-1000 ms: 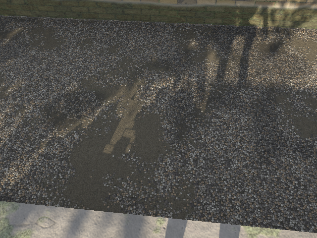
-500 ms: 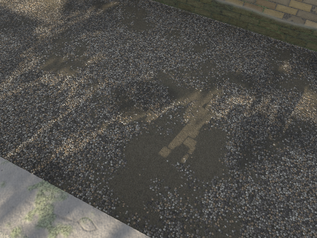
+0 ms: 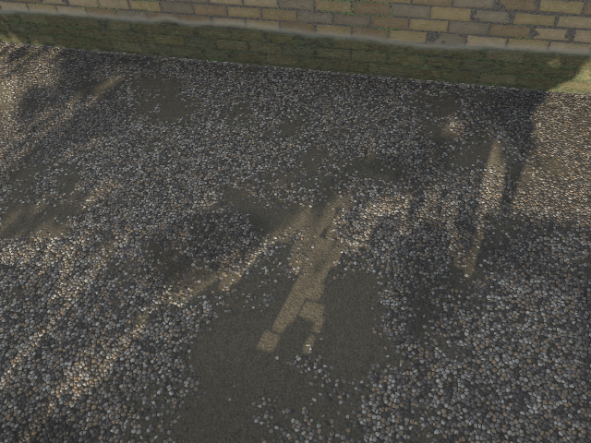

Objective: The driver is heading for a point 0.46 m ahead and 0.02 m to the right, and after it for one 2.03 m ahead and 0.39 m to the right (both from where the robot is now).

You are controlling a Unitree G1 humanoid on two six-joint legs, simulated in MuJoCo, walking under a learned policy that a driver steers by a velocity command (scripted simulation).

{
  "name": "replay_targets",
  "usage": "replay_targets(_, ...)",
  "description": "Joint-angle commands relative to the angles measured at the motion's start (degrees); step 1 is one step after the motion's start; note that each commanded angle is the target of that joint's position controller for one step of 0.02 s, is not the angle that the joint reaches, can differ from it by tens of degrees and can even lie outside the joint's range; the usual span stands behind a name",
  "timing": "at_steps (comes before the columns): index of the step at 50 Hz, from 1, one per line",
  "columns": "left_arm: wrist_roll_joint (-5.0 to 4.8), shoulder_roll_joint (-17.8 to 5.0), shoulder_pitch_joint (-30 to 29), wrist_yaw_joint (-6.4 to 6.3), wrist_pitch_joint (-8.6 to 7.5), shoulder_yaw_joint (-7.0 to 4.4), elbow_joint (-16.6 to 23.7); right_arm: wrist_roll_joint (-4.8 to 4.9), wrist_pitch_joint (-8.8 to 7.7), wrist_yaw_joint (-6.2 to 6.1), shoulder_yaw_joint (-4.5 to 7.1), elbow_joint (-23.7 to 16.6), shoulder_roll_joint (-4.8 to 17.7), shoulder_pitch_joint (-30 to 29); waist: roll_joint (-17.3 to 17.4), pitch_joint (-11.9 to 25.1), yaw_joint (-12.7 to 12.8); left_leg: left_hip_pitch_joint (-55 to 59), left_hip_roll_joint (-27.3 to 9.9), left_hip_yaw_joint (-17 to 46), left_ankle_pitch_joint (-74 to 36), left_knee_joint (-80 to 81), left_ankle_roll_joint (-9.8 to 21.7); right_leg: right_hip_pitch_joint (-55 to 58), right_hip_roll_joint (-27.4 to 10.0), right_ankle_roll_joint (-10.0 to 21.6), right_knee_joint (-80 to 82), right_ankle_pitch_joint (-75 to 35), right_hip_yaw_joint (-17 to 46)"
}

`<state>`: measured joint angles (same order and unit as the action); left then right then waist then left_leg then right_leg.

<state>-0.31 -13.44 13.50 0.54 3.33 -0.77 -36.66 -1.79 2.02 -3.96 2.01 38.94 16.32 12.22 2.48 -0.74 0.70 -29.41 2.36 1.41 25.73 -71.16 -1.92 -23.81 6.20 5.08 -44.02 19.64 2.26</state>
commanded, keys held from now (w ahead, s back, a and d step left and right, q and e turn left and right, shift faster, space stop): w+e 0.38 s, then e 0.04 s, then no key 0.06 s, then q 0.52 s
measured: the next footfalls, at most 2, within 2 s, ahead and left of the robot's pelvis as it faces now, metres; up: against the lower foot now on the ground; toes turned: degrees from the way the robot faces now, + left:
left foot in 0.28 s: +0.11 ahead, +0.10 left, +0.00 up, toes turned -15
left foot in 1.58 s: +0.06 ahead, +0.13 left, +0.00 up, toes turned +14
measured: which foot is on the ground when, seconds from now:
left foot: up 0.00-0.26, down 0.28-1.00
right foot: down 0.00-1.00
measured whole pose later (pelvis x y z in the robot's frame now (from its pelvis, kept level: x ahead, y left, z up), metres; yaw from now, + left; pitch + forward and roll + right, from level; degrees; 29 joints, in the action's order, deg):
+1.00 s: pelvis +0.03 +0.00 +0.02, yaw -7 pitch -1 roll -2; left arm 2.2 -12.1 6.1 -0.5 4.8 1.4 -33.9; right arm -1.4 5.0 0.4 -0.4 34.0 14.2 8.9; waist 0.4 -2.1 -0.4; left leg -18.3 2.5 7.5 17.0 -36.3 0.8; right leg -15.0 3.6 3.7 -31.6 16.0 -4.0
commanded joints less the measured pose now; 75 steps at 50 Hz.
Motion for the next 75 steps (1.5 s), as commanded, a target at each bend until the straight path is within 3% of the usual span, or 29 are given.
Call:
replay_targets(1,-0.61,-6.1,-3.8,-1.13,-1.02,-1.15,6.1,-0.66,-0.64,-0.81,1.36,-6.6,7.0,-3.8,-7.0,1.9,-2.2,-8.2,-1.9,1.5,-5.1,4.1,-3.8,4.7,-13.9,9.2,17.7,-45.2,19.9)
replay_targets(5,0.5,-6.6,-2.5,-1.0,-1.24,-0.82,5.4,-1.7,1.31,0.54,0.14,-5.6,3.6,-4.7,-6.4,7.5,-1.2,-0.9,-1.6,0.9,-8.2,17.1,-3.9,10.1,-10.3,2.9,17.1,-50.7,18.3)
replay_targets(8,1.44,-6.7,-6.2,-1.4,0.58,-0.79,7.3,-0.4,1.52,1.95,-0.94,-7.0,1.9,-9.3,-7.0,7.3,0.0,2.6,-0.2,1.2,-8.7,25.2,-3.4,9.9,-8.6,0.8,19.4,-30.5,20.4)
replay_targets(12,1.22,-7.7,-8.3,-1.22,1.44,-1.48,7.7,0.23,0.61,2.57,-1.49,-8.4,1.3,-12.6,-6.8,6.2,1.4,9.3,0.2,1.9,-9.5,34.8,-1.6,8.8,-8.7,2.9,21.8,-11.4,26.3)
replay_targets(14,0.44,-6.4,-10.9,-1.11,1.82,-0.98,8.3,-1.04,-0.02,2.76,-2.42,-7.3,-1.9,-8.5,-4.4,7.2,-0.6,23.3,-1.1,-0.1,-13.8,40.3,0.7,1.2,-7.4,2.4,19.8,-7.5,25.8)
replay_targets(15,-0.33,-4.8,-10.2,-0.88,1.56,-0.52,8.6,-1.48,-0.3,2.61,-1.83,-7.5,-0.4,-8.8,-0.2,8.7,0.3,31.5,-3.6,1.6,-14.4,37.3,2.3,-6.0,-5.2,0.6,18.8,-2.0,22.6)
replay_targets(17,-0.71,-3.6,-13.4,-0.36,0.92,-0.19,10.1,-1.41,-0.59,2.66,-1.3,-9.0,1.9,-9.2,8.4,7.7,-2.4,30.8,-12.0,11.6,-10.4,44.1,6.6,-10.5,0.9,-2.1,8.4,3.6,12.0)
replay_targets(18,0.22,-4.8,-15.1,-0.17,0.58,-0.56,10.7,-1.16,-0.68,2.51,-1.04,-9.4,3.5,-8.5,8.0,5.7,-3.2,25.6,-16.0,16.7,-11.8,48.1,9.1,-9.2,1.4,-3.1,3.7,3.0,8.7)
replay_targets(20,1.33,-5.4,-15.0,0.47,0.2,-0.85,11.0,-0.3,-1.3,2.32,-1.29,-9.8,3.9,-10.1,4.9,4.1,-1.3,17.1,-17.5,16.9,-15.2,50.3,10.6,-2.9,-1.2,-4.3,0.8,0.8,6.0)
replay_targets(24,2.27,-2.6,-10.7,1.41,1.16,0.23,8.9,0.74,-1.46,3.21,-2.55,-10.2,1.5,-12.5,2.0,4.7,2.1,8.0,-10.1,7.7,-6.9,49.1,5.3,12.5,-1.8,-3.6,10.3,-1.6,4.8)
replay_targets(26,1.5,-3.1,-12.9,1.64,1.83,0.72,9.3,0.53,-0.5,4.24,-3.55,-10.5,-0.4,-12.6,-5.8,1.3,2.0,6.6,-5.5,1.1,4.9,47.5,2.4,9.6,-5.0,-2.9,19.6,6.4,12.1)
replay_targets(28,1.61,-1.6,-15.7,1.47,1.86,2.24,9.4,0.67,-0.15,5.03,-4.47,-9.4,-2.7,-10.0,-10.5,0.4,-0.4,14.9,-5.1,-0.5,-1.6,47.8,1.6,3.0,-7.4,-3.1,27.0,15.0,16.0)
replay_targets(36,2.22,-2.6,-13.2,0.74,0.54,2.49,6.5,1.65,-0.89,5.55,-2.61,-5.4,1.3,-6.6,-2.5,1.8,0.6,15.5,-4.9,5.6,-11.4,51.0,3.1,13.2,-7.5,-3.6,24.6,-6.5,7.9)
replay_targets(46,1.68,-2.5,-11.9,-1.23,-0.32,1.02,7.8,1.03,1.84,4.26,-0.77,-7.9,1.2,-6.0,-5.0,6.1,-1.6,9.4,-0.9,6.6,-10.5,38.7,3.2,17.1,-12.2,0.8,17.1,-25.9,3.9)
replay_targets(47,1.86,-2.4,-12.0,-1.25,-0.1,0.97,8.3,0.92,1.98,4.28,-0.74,-8.1,1.1,-5.8,-5.4,6.8,-1.7,9.0,-0.9,7.0,-10.1,37.9,3.3,17.2,-12.3,0.9,16.3,-25.9,3.3)
replay_targets(48,3.35,-4.6,-9.8,-1.29,0.71,0.55,8.1,-0.23,2.4,4.13,-1.04,-9.7,4.6,-1.9,-4.7,8.1,-1.4,6.9,-3.6,10.3,-9.0,37.9,6.8,19.6,-13.8,4.7,16.6,-27.7,5.6)
replay_targets(51,3.19,-5.0,-10.1,-1.46,0.82,0.08,7.5,0.05,2.76,3.96,-0.89,-12.6,5.2,-4.0,0.1,6.1,-1.1,3.5,-5.6,14.6,-10.5,38.9,9.3,17.6,-12.7,4.7,12.9,-22.5,1.7)
replay_targets(55,3.91,-5.6,-11.2,-1.32,-0.88,-0.08,7.3,0.31,3.89,3.36,-0.02,-16.1,8.5,-2.8,8.3,5.8,-2.4,7.6,-10.1,28.7,-19.8,44.2,14.7,8.0,-5.4,-0.5,3.2,-5.0,-4.5)
replay_targets(57,3.79,-6.3,-9.7,-1.55,-2.07,-0.55,6.7,1.35,4.89,2.45,0.14,-17.5,8.9,-4.6,6.9,6.4,-2.2,10.6,-11.1,32.3,-22.7,44.4,16.6,3.6,-3.7,-1.2,2.1,0.0,-3.4)
replay_targets(60,4.1,-6.6,-6.2,-1.08,-3.05,-0.56,6.0,1.52,5.47,1.84,0.0,-19.0,8.2,-7.9,3.9,9.2,-0.7,7.8,-8.2,29.6,-20.7,41.2,12.9,10.1,-5.9,0.1,7.9,-7.2,-1.7)
replay_targets(61,4.49,-7.1,-5.4,-1.06,-2.54,-0.61,5.6,1.93,5.19,2.11,-0.55,-19.3,6.6,-8.0,0.1,10.3,-1.0,2.6,-6.0,25.9,-14.4,38.0,9.8,17.0,-9.6,2.6,10.5,-17.2,0.0)
replay_targets(62,4.84,-8.5,-5.5,-1.27,-1.8,-0.99,5.1,2.08,4.88,2.46,-1.11,-19.0,4.8,-6.4,-7.5,9.9,-1.8,-3.4,-2.3,19.6,-5.3,32.6,6.1,21.6,-14.7,6.3,14.1,-25.0,4.9)
replay_targets(63,4.69,-9.5,-4.4,-1.61,-1.1,-1.21,4.9,2.16,4.26,2.64,-1.03,-18.2,4.9,-4.9,-13.0,9.6,-1.3,-6.1,0.7,12.9,2.8,24.2,3.0,23.1,-22.0,11.4,18.3,-31.2,11.6)
replay_targets(64,4.3,-10.5,-2.7,-2.04,-0.55,-1.74,5.0,2.48,3.82,2.9,0.14,-17.4,8.1,-6.3,-11.8,6.6,0.7,-9.6,1.6,8.8,9.3,14.3,0.8,21.6,-26.9,15.4,21.0,-35.8,15.7)
replay_targets(65,3.83,-11.0,-2.0,-2.46,-0.37,-1.88,5.2,2.89,3.54,3.01,1.18,-16.6,9.9,-6.7,-6.3,5.0,0.7,-10.1,0.3,8.2,9.5,4.2,-0.9,18.9,-28.9,17.0,22.0,-38.4,16.3)
replay_targets(66,2.98,-11.2,-3.2,-2.84,-0.38,-1.88,5.0,3.54,3.82,2.91,1.56,-15.6,9.7,-5.5,-2.9,2.7,-1.0,-10.2,-1.0,7.9,8.6,-1.7,-2.1,15.5,-28.6,16.3,23.1,-38.1,13.9)
replay_targets(69,0.83,-10.4,-7.8,-3.48,-0.62,-1.88,4.3,4.74,5.13,1.04,0.71,-13.9,6.5,-2.0,-4.5,-1.1,-3.7,-8.9,-4.8,5.7,4.4,1.3,-3.1,11.0,-22.2,10.4,24.9,-28.2,2.9)
replay_targets(72,1.64,-11.6,-4.1,-3.76,0.78,-2.58,1.2,4.03,5.5,0.58,-1.6,-16.8,2.0,-8.0,-5.5,1.8,-0.5,-5.3,-5.5,0.3,4.1,15.2,-1.9,14.9,-19.6,9.4,23.3,-26.4,-3.4)
replay_targets(75,2.08,-12.7,-0.3,-3.0,3.15,-3.9,-1.0,4.37,5.1,0.75,-2.34,-17.4,2.0,-8.6,-7.2,7.8,1.8,-1.1,-5.7,-3.2,1.4,26.9,-0.4,22.0,-22.0,10.5,21.4,-24.5,-3.3)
